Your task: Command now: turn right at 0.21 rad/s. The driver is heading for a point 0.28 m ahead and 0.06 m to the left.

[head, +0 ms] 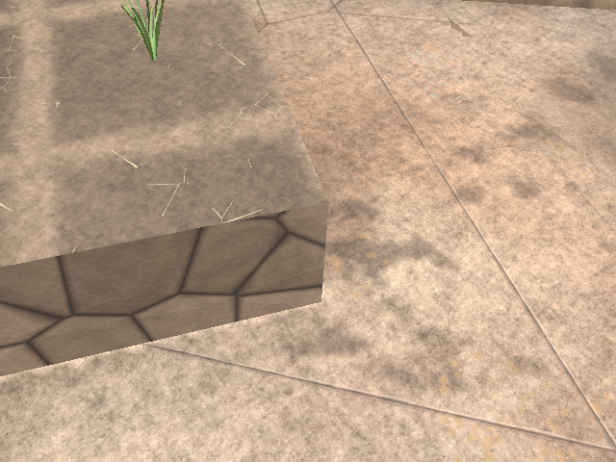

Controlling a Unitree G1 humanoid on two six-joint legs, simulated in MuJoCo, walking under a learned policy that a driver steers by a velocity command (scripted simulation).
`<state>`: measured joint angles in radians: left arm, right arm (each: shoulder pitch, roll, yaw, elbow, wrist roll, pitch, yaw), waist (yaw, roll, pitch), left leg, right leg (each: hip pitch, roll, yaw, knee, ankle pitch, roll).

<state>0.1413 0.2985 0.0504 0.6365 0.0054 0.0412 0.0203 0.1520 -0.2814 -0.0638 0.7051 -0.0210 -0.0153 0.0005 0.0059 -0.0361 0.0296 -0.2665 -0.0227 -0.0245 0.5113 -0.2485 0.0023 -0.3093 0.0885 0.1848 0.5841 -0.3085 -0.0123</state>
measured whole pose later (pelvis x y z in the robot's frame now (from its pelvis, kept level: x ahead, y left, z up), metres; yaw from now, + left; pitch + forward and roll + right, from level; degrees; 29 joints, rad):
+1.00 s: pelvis +0.19 +0.02 +0.00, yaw -1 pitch -2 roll +1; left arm 0.22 0.26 0.02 0.80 0.02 0.02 0.03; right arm 0.15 -0.25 0.00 0.80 -0.02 -0.02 0.01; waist -0.01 0.01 0.04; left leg -0.27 -0.04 0.03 0.49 -0.19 0.04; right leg -0.24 -0.04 0.05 0.53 -0.27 0.04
